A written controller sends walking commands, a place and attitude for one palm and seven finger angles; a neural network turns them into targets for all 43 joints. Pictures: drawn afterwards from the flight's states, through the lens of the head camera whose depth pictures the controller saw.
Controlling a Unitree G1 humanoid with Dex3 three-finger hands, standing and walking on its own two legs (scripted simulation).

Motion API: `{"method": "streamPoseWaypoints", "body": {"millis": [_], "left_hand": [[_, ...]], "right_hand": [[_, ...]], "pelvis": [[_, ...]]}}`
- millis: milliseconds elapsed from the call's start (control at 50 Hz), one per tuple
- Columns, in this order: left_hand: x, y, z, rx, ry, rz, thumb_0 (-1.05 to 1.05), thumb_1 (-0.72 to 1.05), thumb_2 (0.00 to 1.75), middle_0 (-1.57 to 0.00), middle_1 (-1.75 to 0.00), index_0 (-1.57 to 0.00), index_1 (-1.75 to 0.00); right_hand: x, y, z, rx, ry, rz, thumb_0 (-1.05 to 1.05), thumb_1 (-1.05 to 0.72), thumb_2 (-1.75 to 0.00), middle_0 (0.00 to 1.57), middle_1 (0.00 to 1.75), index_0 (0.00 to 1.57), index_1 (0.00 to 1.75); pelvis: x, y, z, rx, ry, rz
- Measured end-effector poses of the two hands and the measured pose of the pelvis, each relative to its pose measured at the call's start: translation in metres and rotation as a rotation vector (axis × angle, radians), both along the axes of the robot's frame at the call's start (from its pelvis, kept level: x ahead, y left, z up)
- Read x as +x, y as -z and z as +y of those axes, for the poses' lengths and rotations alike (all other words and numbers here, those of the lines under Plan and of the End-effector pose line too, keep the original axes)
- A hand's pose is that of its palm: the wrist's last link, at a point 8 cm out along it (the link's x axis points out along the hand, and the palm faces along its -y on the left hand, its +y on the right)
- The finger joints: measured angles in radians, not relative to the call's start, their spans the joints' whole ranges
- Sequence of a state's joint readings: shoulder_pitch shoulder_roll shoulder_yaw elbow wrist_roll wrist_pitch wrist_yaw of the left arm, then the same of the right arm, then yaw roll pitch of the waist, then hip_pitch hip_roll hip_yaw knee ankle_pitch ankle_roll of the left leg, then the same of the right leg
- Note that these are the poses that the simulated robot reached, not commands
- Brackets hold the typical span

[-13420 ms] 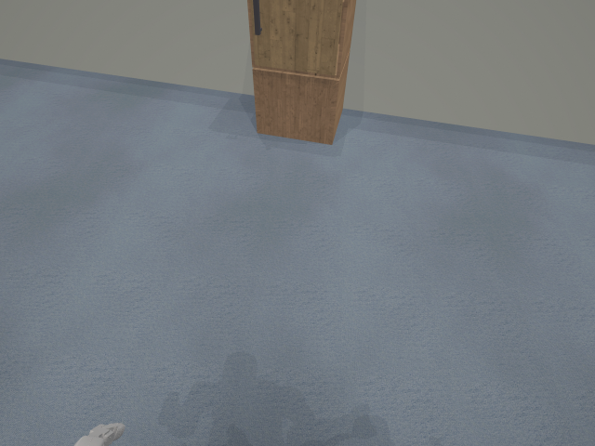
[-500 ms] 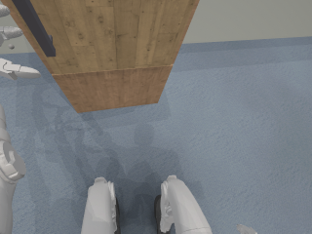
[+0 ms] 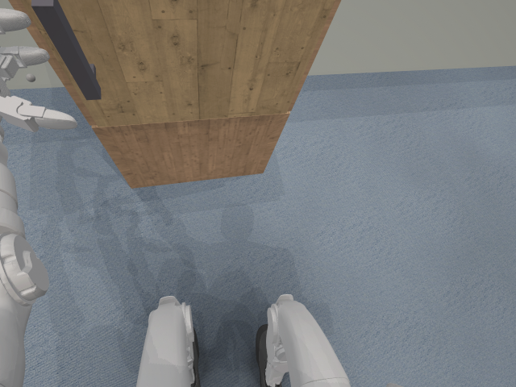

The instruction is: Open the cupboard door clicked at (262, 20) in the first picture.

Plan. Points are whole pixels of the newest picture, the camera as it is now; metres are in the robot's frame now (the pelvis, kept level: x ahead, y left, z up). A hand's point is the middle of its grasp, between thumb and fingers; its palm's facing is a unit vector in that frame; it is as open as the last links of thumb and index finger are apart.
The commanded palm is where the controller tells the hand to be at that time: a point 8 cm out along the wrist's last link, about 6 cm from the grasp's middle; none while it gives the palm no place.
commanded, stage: move the hooked fingers beside the handle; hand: left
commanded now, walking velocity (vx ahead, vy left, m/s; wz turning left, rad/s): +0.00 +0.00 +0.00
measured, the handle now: (72, 43) +0.58 +0.23 +0.05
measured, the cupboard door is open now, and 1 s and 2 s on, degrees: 0 0 0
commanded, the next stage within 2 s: slide the fingers in behind the handle in 0.32 s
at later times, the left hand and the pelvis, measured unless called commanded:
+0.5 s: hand (28, 82) +0.52 +0.28 +0.05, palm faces +0.12 -0.99 -0.03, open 14.0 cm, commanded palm +0.50 +0.29 +0.04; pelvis +0.00 +0.00 +0.00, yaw +0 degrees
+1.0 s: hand (59, 85) +0.52 +0.24 +0.04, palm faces +0.12 -0.99 -0.02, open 14.0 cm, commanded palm +0.50 +0.26 +0.04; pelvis +0.00 +0.00 +0.00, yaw +0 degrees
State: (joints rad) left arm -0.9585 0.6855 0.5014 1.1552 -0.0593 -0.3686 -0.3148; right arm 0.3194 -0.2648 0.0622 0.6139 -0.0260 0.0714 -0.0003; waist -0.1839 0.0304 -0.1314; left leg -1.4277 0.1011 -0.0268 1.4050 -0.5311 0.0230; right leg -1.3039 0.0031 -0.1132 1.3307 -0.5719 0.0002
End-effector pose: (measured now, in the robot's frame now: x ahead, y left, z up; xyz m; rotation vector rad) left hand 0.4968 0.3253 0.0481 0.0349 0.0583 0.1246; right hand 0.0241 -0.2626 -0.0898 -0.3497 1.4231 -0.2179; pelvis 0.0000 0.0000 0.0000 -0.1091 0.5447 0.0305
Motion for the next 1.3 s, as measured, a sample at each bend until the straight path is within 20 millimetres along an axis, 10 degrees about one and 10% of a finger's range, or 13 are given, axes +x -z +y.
{"method": "streamPoseWaypoints", "body": {"millis": [460, 1300], "left_hand": [[-0.007, 0.003, 0.004, 0.001, -0.009, -0.047, -0.01, -0.5, 0.3, -0.3, -1.2, -0.3, -1.2], [-0.001, 0.009, -0.051, -0.025, -0.001, -0.027, -0.01, -0.5, 0.3, -0.3, -1.2, -0.3, -1.2]], "right_hand": [[0.006, 0.006, -0.004, -0.002, -0.004, 0.002, 0.0, -0.9, -0.9, 0.2, 0.3, 0.2, 0.3], [-0.001, 0.003, 0.0, 0.025, 0.015, -0.023, 0.0, -0.9, -0.9, 0.2, 0.3, 0.2, 0.3]], "pelvis": [[0.0, 0.003, -0.002, 0.001, 0.002, 0.002], [-0.001, -0.001, -0.002, 0.012, 0.004, -0.016]]}}
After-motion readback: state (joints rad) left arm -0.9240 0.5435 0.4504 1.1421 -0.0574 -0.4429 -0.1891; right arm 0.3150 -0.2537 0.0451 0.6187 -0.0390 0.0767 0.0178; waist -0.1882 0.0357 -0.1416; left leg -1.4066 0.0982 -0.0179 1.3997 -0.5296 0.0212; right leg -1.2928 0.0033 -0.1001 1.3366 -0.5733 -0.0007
